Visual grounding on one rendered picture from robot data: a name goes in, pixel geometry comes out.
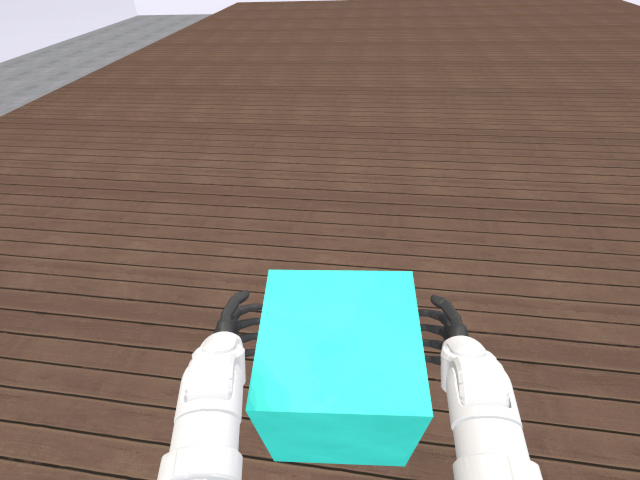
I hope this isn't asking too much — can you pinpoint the robot left hand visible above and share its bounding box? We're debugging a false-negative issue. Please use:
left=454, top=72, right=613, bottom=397
left=214, top=290, right=263, bottom=358

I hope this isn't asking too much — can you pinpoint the robot right hand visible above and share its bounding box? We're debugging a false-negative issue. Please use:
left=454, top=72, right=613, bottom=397
left=418, top=295, right=469, bottom=365

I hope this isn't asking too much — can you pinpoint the robot left forearm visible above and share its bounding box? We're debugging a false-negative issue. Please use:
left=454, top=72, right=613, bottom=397
left=157, top=331, right=246, bottom=480

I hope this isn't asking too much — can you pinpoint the robot right forearm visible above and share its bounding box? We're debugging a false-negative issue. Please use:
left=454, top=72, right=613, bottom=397
left=441, top=336, right=543, bottom=480

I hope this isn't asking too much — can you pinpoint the carton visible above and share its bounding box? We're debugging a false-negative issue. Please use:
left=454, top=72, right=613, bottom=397
left=245, top=270, right=433, bottom=466

